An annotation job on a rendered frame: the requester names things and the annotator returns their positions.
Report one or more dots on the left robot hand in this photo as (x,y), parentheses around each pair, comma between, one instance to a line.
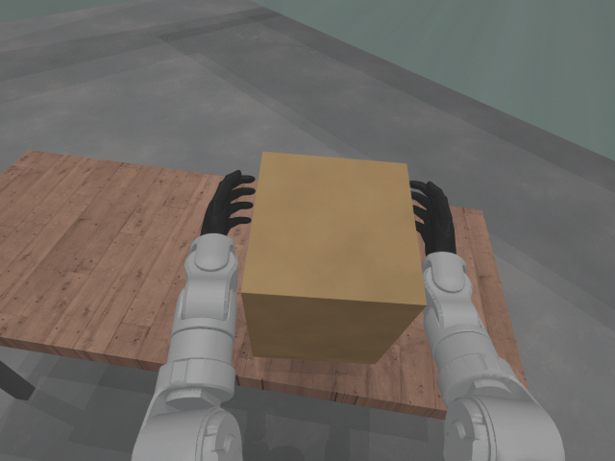
(219,210)

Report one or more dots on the right robot hand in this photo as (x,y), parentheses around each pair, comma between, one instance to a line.
(438,230)

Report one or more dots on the robot left upper arm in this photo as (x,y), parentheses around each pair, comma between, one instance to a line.
(206,434)

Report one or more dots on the robot right forearm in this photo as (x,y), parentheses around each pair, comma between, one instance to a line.
(464,354)

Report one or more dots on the table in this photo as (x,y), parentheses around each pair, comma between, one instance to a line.
(92,262)

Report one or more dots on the robot right upper arm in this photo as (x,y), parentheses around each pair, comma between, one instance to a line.
(484,428)

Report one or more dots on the carton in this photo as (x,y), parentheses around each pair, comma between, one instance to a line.
(333,269)

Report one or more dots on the robot left forearm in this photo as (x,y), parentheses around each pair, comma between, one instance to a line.
(199,373)

